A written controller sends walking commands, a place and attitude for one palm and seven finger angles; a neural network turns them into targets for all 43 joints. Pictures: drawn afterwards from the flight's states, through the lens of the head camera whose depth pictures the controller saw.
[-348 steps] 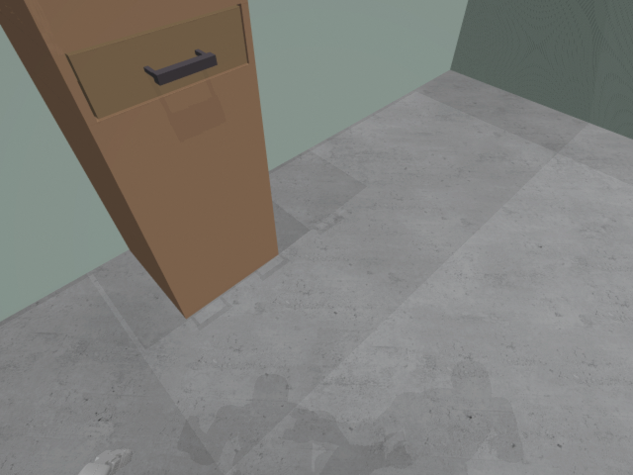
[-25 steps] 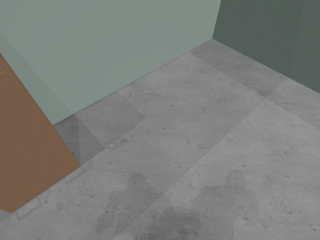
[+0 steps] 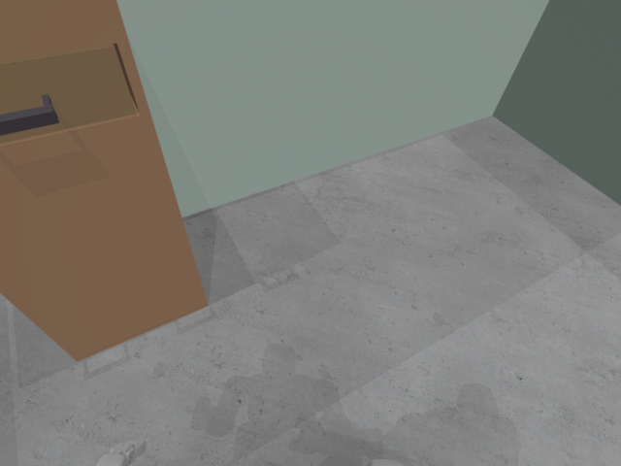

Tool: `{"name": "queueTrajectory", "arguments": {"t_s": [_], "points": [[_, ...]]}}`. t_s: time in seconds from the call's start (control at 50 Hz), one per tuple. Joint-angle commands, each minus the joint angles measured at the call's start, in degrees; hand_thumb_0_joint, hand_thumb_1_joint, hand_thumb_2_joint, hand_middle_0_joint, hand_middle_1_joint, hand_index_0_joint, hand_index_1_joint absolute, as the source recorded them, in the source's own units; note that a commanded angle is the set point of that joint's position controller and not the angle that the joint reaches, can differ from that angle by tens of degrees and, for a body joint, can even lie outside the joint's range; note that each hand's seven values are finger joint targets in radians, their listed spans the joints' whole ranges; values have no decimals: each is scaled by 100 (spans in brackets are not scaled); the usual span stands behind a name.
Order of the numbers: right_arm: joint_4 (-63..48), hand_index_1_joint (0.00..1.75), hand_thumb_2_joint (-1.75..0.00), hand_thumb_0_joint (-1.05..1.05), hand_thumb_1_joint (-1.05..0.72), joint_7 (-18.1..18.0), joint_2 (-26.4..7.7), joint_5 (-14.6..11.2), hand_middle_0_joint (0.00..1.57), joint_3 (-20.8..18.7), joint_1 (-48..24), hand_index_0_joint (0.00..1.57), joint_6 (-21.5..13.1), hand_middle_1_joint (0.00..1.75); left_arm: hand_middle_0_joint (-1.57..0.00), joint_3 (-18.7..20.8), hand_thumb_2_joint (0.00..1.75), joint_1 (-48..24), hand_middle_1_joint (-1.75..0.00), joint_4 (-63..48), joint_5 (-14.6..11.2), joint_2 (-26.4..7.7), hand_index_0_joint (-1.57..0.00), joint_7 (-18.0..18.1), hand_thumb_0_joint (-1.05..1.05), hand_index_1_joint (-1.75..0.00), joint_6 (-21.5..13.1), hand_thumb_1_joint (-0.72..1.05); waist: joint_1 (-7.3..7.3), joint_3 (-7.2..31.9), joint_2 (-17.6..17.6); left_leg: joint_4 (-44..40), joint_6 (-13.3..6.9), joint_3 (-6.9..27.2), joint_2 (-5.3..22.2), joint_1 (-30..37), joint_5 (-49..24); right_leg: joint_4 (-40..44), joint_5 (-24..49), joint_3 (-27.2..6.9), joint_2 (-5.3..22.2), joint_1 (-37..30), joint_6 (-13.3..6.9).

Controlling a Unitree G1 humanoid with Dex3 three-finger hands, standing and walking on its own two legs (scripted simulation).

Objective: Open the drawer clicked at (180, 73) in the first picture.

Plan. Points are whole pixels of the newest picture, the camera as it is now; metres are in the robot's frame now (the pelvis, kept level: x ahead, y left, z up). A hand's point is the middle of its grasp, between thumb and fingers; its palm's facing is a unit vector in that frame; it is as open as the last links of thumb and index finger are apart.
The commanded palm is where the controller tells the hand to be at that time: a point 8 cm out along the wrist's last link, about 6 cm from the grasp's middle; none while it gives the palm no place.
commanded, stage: turn to face it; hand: left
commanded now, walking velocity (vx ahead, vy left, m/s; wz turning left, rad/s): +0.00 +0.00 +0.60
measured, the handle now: (5, 116) +0.59 +0.52 +0.09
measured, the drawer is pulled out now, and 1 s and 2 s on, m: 0.00 0.00 0.00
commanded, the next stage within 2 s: take the last steps up to it in 0.66 s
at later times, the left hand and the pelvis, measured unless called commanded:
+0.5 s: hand out of the picture +0.00 +0.15 -0.14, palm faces +0.32 -0.90 -0.30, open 7.4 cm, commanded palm none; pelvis -0.02 -0.07 +0.00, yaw +19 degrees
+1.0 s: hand out of the picture -0.12 +0.18 -0.17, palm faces +0.49 -0.84 -0.22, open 7.4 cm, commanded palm none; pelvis -0.04 -0.01 +0.00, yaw +27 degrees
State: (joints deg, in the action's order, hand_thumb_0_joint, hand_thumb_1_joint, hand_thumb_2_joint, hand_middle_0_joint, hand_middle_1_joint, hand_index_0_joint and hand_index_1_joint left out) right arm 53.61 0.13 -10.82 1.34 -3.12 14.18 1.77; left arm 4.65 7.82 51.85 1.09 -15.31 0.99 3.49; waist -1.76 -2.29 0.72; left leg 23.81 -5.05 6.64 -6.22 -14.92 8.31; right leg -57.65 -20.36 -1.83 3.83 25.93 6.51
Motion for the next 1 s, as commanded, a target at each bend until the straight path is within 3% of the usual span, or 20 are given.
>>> {"name": "queueTrajectory", "arguments": {"t_s": [0.0, 0.12, 0.18, 0.2, 0.22, 0.24, 0.26, 0.28, 0.34, 0.46, 0.56, 0.62, 0.66, 0.68, 0.7, 0.72, 0.74, 0.76, 0.82, 0.98], "points": [[-318, 30, -90, 0, -90, -100, -1306, 5, 20, -362, 336, 20, -77, 30, -20, 74, 90, -331, -30, -646, -40, -446, -20, 65, 0, -30, -159, 90, -148, 480, -749, -646, -505, 2312, 1710, 871, -604, 486, -370, -147, -104, 407, -87], [-334, 30, -90, 0, -90, -76, -1320, 17, 20, -409, 185, 20, 16, 30, -20, 31, 90, -3, -30, -633, -101, -378, -20, 113, 0, -30, -187, 90, 11, 624, -892, -519, -404, 2639, 1432, 271, -651, 1784, -362, -120, -469, -753, -280], [-388, 30, -90, 0, -90, -20, -1206, -31, 20, -429, -48, 20, 71, 30, -20, 90, 90, 576, -30, -500, -126, -496, -20, 146, 0, -30, -221, 90, 288, 599, -819, -378, 76, 2229, 997, -814, 431, 3386, 511, 8, -438, -2287, -423], [-396, 30, -90, 0, -90, 8, -974, -67, 20, -415, 9, 20, 102, 30, -20, 167, 90, 719, -30, -493, -81, -810, -20, 172, 0, -30, -251, 90, 353, 595, -9, 353, 382, 1651, 617, -1658, 1466, 4075, 12, -702, 352, -2972, -669], [-513, 30, -90, 0, -90, -11, -684, -98, 20, -384, 140, 20, 82, 30, -20, 244, 90, 609, -30, -636, 32, -1283, -20, 207, 0, -30, -279, 90, 347, 549, 1455, 2076, 775, 374, -99, -2497, 2121, 4781, -1016, -2552, 1985, -3001, -1286], [-513, 30, -90, 0, -90, -20, -1013, 16, 20, -447, 67, 20, 77, 30, -20, 142, 90, 192, -30, -768, -11, -1189, -20, 219, 0, -30, -235, 90, 208, 281, 978, 3190, 739, 199, 66, -2107, 2215, 4879, -858, -2406, 2429, -1694, -1533], [-454, 30, -90, 0, -90, 30, -993, 42, 20, -460, 258, 20, 135, 30, -20, 88, 90, -308, -30, -896, -16, -985, -20, 207, 0, -30, -243, 90, -91, 125, 599, 3882, 728, 172, 209, -1780, 1815, 4856, -705, -1783, 2074, -1038, -1503], [-304, 30, -90, 0, -90, 55, -911, 54, 20, -459, 387, 20, 216, 30, -20, 74, 90, -498, -30, -910, -51, -813, -20, 180, 0, -30, -290, 90, -188, -1, 822, 4285, 781, 46, 310, -1658, 1589, 4813, -469, -1406, 1657, -772, -1306], [-181, 30, -90, 0, -90, 133, -814, 22, 20, -405, 528, 20, 215, 30, -20, -42, 90, -388, -30, -783, -50, -478, -20, 129, 0, -30, -377, 90, -259, -235, 772, 4769, 910, -303, 516, -1787, 942, 4311, 1032, -165, 1118, -1048, -1090], [-351, 30, -90, 0, -90, 116, -790, 12, 20, -297, -294, 20, 198, 30, -20, 9, 90, 754, -30, -383, 7, -621, -20, 118, 0, -30, -411, 90, 276, -115, 955, 3930, 1035, -494, 736, -1967, 1279, 3958, 2130, -85, 1400, -2023, -1291], [-400, 30, -90, 0, -90, 87, -640, -62, 20, -149, -752, 20, 117, 30, -20, 67, 90, 1156, -30, -170, 75, -826, -20, 97, 0, -30, -392, 90, 465, 189, 1179, 2381, 947, -915, 681, -1230, 1767, 3429, 3878, 227, 1485, -2377, -1380], [-338, 30, -90, 0, -90, 49, -618, -107, 20, -97, -611, 20, 37, 30, -20, 102, 90, 1103, -30, -54, 87, -889, -20, 101, 0, -30, -363, 90, 397, 397, 1426, 1383, 809, -1110, 564, -497, 1611, 3068, 4244, 313, 1487, -2315, -1286], [-205, 30, -90, 0, -90, 34, -757, -87, 20, -113, -175, 20, -46, 30, -20, 102, 90, 910, -30, -44, 10, -856, -20, 92, 0, -30, -331, 90, 97, 629, 1075, -42, 714, -1121, 586, 558, 293, 2438, 3667, 674, 1260, -1901, -896], [-147, 30, -90, 0, -90, 23, -1156, -52, 20, -190, 65, 20, -118, 30, -20, 50, 90, 963, -30, -104, -52, -661, -20, 73, 0, -30, -305, 90, -33, 953, 101, -328, 537, -564, 1221, 1627, -922, 1611, 2434, 979, 972, -1099, -594], [-142, 30, -90, 0, -90, -10, -1695, -37, 20, -321, 236, 20, -146, 30, -20, -58, 90, 1014, -30, -262, -69, -243, -20, 41, 0, -30, -276, 90, -117, 1024, -1632, -208, -142, 1241, 2713, 2366, -3360, 569, -1071, 1073, 307, 497, -213], [-72, 30, -90, 0, -90, -37, -1830, -73, 20, -318, 407, 20, -64, 30, -20, -118, 90, 770, -30, -285, -30, -260, -20, 95, 0, -30, -206, 90, -220, 1030, -1431, -79, -565, 994, 2987, 1876, -3938, 46, -1741, 557, 320, 225, -273], [-65, 30, -90, 0, -90, -86, -1558, -36, 20, -257, 187, 20, -82, 30, -20, -97, 90, 707, -30, -200, -8, -275, -20, 104, 0, -30, -165, 90, -128, 745, -1183, -184, -623, 655, 2789, 1490, -3594, -222, -1541, 413, 356, 188, -291], [-58, 30, -90, 0, -90, -146, -1373, -13, 20, -194, -67, 20, -123, 30, -20, -89, 90, 687, -30, -60, -17, -220, -20, 86, 0, -30, -160, 90, -57, 597, -1452, -287, -543, 583, 2490, 1313, -3024, -321, -1211, 297, 374, 240, -255], [-91, 30, -90, 0, -90, -165, -1043, -16, 20, -55, -256, 20, -212, 30, -20, -100, 90, 823, -30, 202, 26, -271, -20, -66, 0, -30, -239, 90, 62, 206, -1155, -670, -387, 378, 2080, 1088, -1345, -570, -478, 405, 257, 359, -282], [311, 30, -90, 0, -90, -168, -889, -16, 20, -79, 493, 20, -396, 30, -20, -191, 90, 457, -30, 300, 46, -74, -20, -161, 0, -30, -323, 90, -48, -338, -684, -1270, -541, 617, 2177, 1168, 112, 188, -46, 417, 292, 710, -269]]}}
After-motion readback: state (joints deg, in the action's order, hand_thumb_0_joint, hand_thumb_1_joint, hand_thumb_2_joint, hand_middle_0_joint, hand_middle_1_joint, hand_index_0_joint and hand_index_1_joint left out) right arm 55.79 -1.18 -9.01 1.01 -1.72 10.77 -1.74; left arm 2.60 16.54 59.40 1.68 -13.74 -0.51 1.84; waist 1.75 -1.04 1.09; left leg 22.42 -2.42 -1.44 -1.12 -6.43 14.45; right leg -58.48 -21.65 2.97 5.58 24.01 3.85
